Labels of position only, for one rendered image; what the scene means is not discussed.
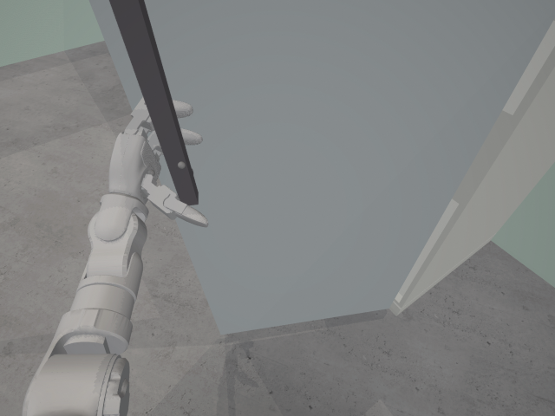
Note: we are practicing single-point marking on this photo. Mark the robot left upper arm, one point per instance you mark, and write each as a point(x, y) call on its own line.
point(81, 385)

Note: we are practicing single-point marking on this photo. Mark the robot left hand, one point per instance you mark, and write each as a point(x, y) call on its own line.
point(133, 157)

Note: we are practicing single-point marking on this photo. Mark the handle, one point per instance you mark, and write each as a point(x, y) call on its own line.
point(137, 34)

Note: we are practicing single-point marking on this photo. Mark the fridge door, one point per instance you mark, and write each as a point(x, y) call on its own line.
point(335, 134)

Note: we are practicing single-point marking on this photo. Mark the left robot forearm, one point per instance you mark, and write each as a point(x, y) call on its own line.
point(99, 319)

